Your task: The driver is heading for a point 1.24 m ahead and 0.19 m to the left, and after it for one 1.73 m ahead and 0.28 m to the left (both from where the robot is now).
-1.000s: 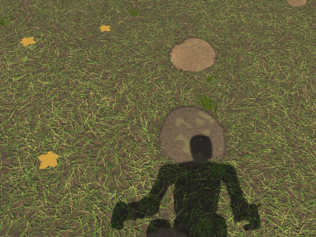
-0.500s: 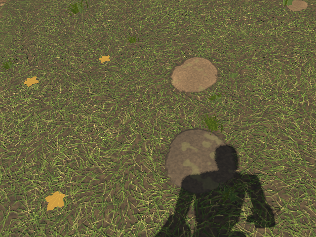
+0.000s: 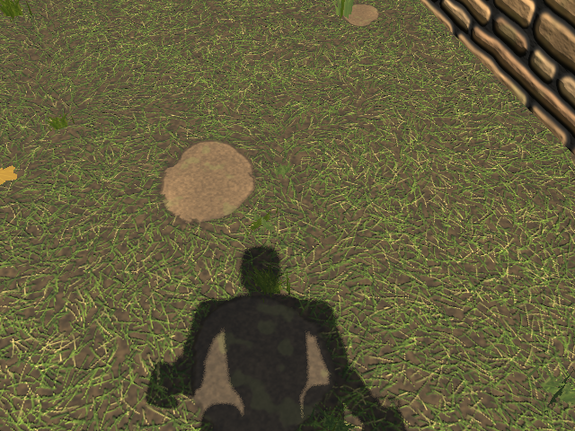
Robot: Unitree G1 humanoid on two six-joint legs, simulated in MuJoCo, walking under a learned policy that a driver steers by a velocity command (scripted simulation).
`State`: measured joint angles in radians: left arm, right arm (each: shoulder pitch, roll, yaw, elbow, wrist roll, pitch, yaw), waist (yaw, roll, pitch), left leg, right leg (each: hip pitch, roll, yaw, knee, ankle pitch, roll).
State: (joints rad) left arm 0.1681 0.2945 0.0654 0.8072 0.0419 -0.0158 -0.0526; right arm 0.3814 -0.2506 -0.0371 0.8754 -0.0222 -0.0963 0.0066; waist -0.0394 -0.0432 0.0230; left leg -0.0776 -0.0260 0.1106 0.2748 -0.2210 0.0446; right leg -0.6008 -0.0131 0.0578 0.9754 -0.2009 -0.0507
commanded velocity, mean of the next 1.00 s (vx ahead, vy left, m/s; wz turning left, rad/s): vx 0.37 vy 0.00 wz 0.30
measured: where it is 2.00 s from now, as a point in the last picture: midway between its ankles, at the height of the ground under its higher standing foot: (272, 402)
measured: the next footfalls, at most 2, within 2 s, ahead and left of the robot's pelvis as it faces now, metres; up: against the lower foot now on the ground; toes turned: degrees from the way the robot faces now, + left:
right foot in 0.20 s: +0.27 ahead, -0.11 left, +0.00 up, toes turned -4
left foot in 0.72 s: +0.53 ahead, +0.08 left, +0.00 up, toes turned +19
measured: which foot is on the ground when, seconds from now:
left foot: down 0.00-0.20, up 0.22-0.70, down 0.72-1.00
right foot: up 0.00-0.18, down 0.20-0.70, up 0.72-1.00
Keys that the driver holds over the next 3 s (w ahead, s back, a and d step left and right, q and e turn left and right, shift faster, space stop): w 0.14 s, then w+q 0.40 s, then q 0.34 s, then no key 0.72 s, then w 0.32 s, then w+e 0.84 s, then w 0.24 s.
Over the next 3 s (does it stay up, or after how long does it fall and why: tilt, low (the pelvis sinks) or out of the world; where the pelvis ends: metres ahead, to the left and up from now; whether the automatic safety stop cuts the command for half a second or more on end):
stays up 1.11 0.21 -0.02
